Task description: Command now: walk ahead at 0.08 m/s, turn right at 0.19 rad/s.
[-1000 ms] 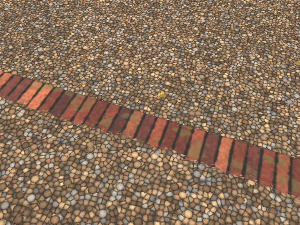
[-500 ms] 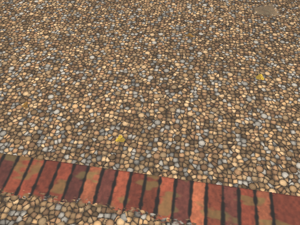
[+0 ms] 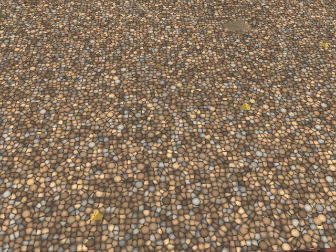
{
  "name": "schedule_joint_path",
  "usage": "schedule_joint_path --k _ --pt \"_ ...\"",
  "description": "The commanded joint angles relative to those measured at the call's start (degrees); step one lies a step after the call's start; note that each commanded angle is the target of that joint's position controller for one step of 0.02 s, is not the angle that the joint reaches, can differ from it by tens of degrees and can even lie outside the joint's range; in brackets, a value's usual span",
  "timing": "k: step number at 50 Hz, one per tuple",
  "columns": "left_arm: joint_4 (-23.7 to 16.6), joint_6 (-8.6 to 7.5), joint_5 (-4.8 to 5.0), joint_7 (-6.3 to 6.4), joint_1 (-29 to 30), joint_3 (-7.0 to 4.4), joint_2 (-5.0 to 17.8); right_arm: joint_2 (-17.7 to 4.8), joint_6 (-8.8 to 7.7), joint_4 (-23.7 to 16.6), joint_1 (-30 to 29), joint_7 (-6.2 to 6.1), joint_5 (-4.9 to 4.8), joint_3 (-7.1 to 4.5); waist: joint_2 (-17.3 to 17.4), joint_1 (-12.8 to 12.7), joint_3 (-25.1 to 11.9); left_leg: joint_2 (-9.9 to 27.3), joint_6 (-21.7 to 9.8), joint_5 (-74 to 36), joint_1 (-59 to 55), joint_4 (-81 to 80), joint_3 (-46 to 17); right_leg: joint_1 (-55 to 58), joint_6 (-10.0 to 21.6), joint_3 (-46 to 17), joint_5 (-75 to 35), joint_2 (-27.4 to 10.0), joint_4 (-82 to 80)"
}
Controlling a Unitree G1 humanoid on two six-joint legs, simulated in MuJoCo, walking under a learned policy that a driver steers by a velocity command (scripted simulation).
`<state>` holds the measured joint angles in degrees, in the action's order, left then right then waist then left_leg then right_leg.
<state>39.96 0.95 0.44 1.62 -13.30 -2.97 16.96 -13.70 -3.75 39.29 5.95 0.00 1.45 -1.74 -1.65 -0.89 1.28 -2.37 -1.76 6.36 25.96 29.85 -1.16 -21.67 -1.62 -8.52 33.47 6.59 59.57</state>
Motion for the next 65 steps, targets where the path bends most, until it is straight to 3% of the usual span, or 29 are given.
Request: schedule_joint_path --k 1,3,4,7,9,10,11,12,13,14,18,25,32,39,41,42,44,45,46,48,50,51,52,53,54,56,58,61,65 --pt "-2.51 2.04 -0.04 0.45 -3.13 -2.1 6.78 -6.61 1.2 -3.29 0.51 0.03 -0.46 -1.29 6.42 0.04 -7.89 17.42 -11.31 -7.79 -14.83 -10.23 -20.76 -8.19 -2.79 0.03 -1.41 -6.1 5.57" --pt "-1.66 2.25 -0.09 0.31 -4.49 -0.91 2.68 -6.97 2.12 -3.04 -1.95 0.18 -0.04 -1.57 9.45 -1.3 -5.89 11.7 -8.9 -5.03 -7.74 -12.21 -12.77 -0.34 -2.89 4.77 -4.07 -6.09 -5.97" --pt "-1.33 1.92 -0.27 0.24 -4.42 -0.48 1.43 -6.86 2.37 -2.66 -1.46 0.16 -0.12 -1.66 10.59 -0.74 -6.55 10.89 -9.02 -5.4 -8.02 -12.12 -11.2 2.1 -2.8 5.92 -4.73 -6.1 -10.65" --pt "-0.49 1.31 -0.35 -0.11 -4.23 -0.61 1.78 -7.26 2.79 -1.64 0.57 -0.07 -0.83 -1.8 11.02 -0.01 -8.66 12.06 -10.0 -0.58 -10.53 -10.75 -12.01 7.36 -1.46 6.57 -13.87 -6.44 -22.76" --pt "0.15 1.18 -0.97 -0.45 -4.5 -0.71 1.81 -6.41 2.99 -0.99 1.39 -0.16 -1.33 -1.37 9.91 -0.77 -7.49 10.86 -7.32 8.66 -7.3 -10.48 -11.36 12.73 0.74 7.76 -21.24 -5.77 -32.08" --pt "-0.75 1.07 -1.98 -0.46 -3.34 -0.79 3.13 -5.56 2.74 -0.33 2.73 -0.06 -1.14 -1.02 7.86 -0.39 -6.55 9.82 -4.22 14.57 -4.35 -9.91 -10.69 14.71 2.29 4.71 -23.39 -8.42 -32.83" --pt "-1.83 1.0 -2.39 -0.23 -2.24 -1.2 5.9 -5.35 2.38 -0.45 3.44 0.26 -0.41 -0.9 2.68 1.28 -4.85 6.82 -1.4 18.82 -2.3 -7.1 -7.66 13.18 4.53 0.06 -22.37 -13.0 -33.8" --pt "-0.17 0.73 -2.08 -0.49 -1.77 -1.32 5.51 -4.0 2.14 -0.59 3.31 0.35 -0.32 -0.85 -4.98 2.7 -3.14 3.0 0.99 15.03 -7.33 -5.21 -2.09 4.1 6.33 -0.8 -9.43 -12.67 -35.91" --pt "-0.73 0.14 -2.19 -0.71 -0.39 -0.56 2.58 -4.5 2.05 -0.27 1.67 0.21 -0.08 -0.92 -4.93 1.94 -1.19 2.68 2.09 10.52 -11.3 -2.69 -1.54 -0.43 5.89 -0.88 -3.81 -11.71 -38.55" --pt "-0.41 -0.44 -2.44 -0.71 0.14 -0.14 1.45 -4.21 2.07 0.07 1.7 0.07 -0.3 -1.04 -5.11 2.31 -0.44 2.82 1.85 7.96 -12.98 -1.91 -1.5 -2.14 4.84 -0.66 -3.34 -11.49 -39.29" --pt "0.37 -2.11 -1.41 -0.35 -1.95 -0.23 2.12 -4.29 2.16 1.83 3.51 -0.46 -0.59 -1.33 -1.32 1.78 -0.23 3.72 0.24 3.1 -12.92 -1.63 -2.81 0.72 3.04 1.4 -13.13 -9.91 -35.86" --pt "1.52 -2.13 -1.05 -0.03 -4.18 -0.08 1.13 -4.17 2.54 4.42 4.03 -0.87 -1.02 -1.63 1.5 1.21 -1.86 4.13 0.51 -4.07 -14.6 -0.23 -3.11 3.44 3.18 2.65 -21.05 -8.85 -33.54" --pt "3.26 -2.21 -0.85 0.03 -4.94 -0.08 0.21 -4.36 3.38 7.42 4.0 -1.71 -1.31 -1.96 1.72 1.3 -2.14 4.42 0.61 -6.45 -15.98 0.38 -3.43 4.43 3.04 3.58 -24.57 -8.21 -33.38" --pt "5.87 -2.36 -0.79 0.22 -5.79 -0.16 -0.15 -4.23 4.03 11.03 3.49 -2.23 -1.45 -2.22 1.37 1.44 -1.23 4.38 0.87 -6.06 -16.78 -0.22 -3.42 4.64 2.91 4.05 -24.54 -7.95 -34.56" --pt "7.52 -2.1 -0.42 0.34 -7.91 -0.56 0.65 -3.72 4.24 12.9 4.69 -2.19 -1.75 -2.23 -0.62 1.12 -0.9 1.52 0.81 9.37 -15.44 1.73 -0.37 4.45 4.46 3.16 -9.11 -7.93 -37.2" --pt "7.53 -2.02 -0.08 0.44 -8.21 -1.1 2.4 -4.05 4.07 13.02 3.99 -2.16 -2.07 -2.41 -3.01 0.54 1.42 -0.32 0.77 18.65 -11.32 4.58 1.65 3.91 6.68 -0.03 1.25 -9.63 -39.54" --pt "7.39 -2.74 0.52 0.67 -9.55 -1.94 5.66 -3.88 2.25 11.15 -0.41 -1.65 -2.97 -2.32 -8.17 -1.31 7.57 -0.41 0.11 19.85 0.41 12.11 3.99 6.1 12.49 -13.42 14.39 -19.1 -47.71" --pt "7.62 -3.4 0.81 0.8 -9.2 -2.29 6.65 -3.63 1.0 10.28 -2.31 -1.25 -3.26 -2.17 -8.99 -1.71 10.37 2.01 -0.94 18.14 3.59 14.67 1.92 5.97 14.89 -18.54 13.19 -22.9 -49.63" --pt "7.77 -4.07 0.67 0.81 -8.7 -2.17 6.24 -3.79 -0.08 10.09 -2.58 -0.77 -3.43 -2.23 -8.64 -1.39 11.2 3.67 -1.92 19.2 6.27 15.35 0.65 8.06 15.7 -19.48 8.06 -24.22 -49.33" --pt "7.95 -4.53 1.07 0.34 -7.01 -1.97 5.26 -3.4 -1.65 11.16 0.1 0.37 -3.58 -2.16 -7.31 0.51 9.13 4.46 -3.39 19.31 2.13 7.57 1.38 10.49 13.87 -14.25 -1.22 -22.47 -46.32" --pt "7.66 -4.2 1.32 -0.17 -3.85 -1.84 4.82 -4.33 -1.97 16.47 10.8 0.89 -3.08 -3.26 -5.15 5.2 3.66 0.52 -2.42 7.17 -19.71 -0.18 4.38 2.01 10.03 -5.17 -10.91 -16.12 -40.2" --pt "6.81 -4.47 0.94 -0.23 -1.74 -1.31 3.22 -6.98 -1.86 18.47 18.0 0.79 -2.71 -4.35 -0.04 8.35 0.86 4.57 -3.74 9.24 -28.23 -3.53 -3.33 -3.21 7.19 0.59 -18.99 -11.79 -28.47" --pt "4.42 -5.28 1.06 -0.02 -1.59 -0.56 -0.31 -13.88 -1.87 19.73 25.09 0.89 -2.71 -6.0 17.75 9.4 -2.41 17.77 -11.51 18.15 -36.75 -14.26 -28.5 -14.54 2.4 9.34 -13.52 -3.52 -7.25" --pt "3.75 -6.23 1.8 0.03 -1.02 -1.08 1.53 -10.44 -2.28 19.26 24.24 1.3 -1.87 -4.35 16.41 8.42 -2.35 23.74 -15.59 21.24 -36.44 -19.95 -42.05 -21.28 2.56 3.13 -2.1 -3.53 5.25" --pt "4.06 -6.89 2.7 -0.44 -1.83 -1.41 2.59 -7.71 -2.66 17.95 19.14 1.25 -1.81 -3.26 11.16 5.65 1.85 23.66 -14.51 21.55 -33.44 -19.23 -36.98 -24.77 4.26 1.01 -5.38 -7.07 10.3" --pt "5.12 -7.3 2.0 -0.87 -1.56 -1.54 2.3 -6.42 -2.79 15.94 13.9 1.39 -1.82 -2.47 5.66 3.48 3.69 19.26 -10.87 16.53 -29.53 -20.32 -25.12 -24.73 5.89 2.69 -15.83 -11.47 7.58" --pt "5.21 -6.85 0.97 -1.33 -0.55 -2.07 2.42 -4.37 -2.34 16.38 14.38 1.24 -1.53 -1.45 6.66 2.91 2.89 15.35 -8.58 6.35 -27.05 -21.53 -16.19 -20.56 5.33 4.57 -21.58 -13.34 2.59" --pt "3.99 -6.02 0.5 -1.57 3.57 -1.73 0.78 -6.13 -1.93 17.44 17.25 0.27 -1.56 -1.36 5.8 3.47 3.53 13.9 -9.15 -4.2 -25.84 -23.02 -10.18 -20.77 2.87 7.09 -26.08 -13.21 -6.05" --pt "0.87 -6.27 0.79 -2.21 12.86 -0.66 -0.89 -8.77 -1.61 17.6 17.92 -0.63 -1.56 -1.64 6.19 5.13 4.67 11.88 -8.58 -6.57 -20.92 -24.79 -4.75 -14.58 1.41 9.36 -35.44 -10.79 -22.81"
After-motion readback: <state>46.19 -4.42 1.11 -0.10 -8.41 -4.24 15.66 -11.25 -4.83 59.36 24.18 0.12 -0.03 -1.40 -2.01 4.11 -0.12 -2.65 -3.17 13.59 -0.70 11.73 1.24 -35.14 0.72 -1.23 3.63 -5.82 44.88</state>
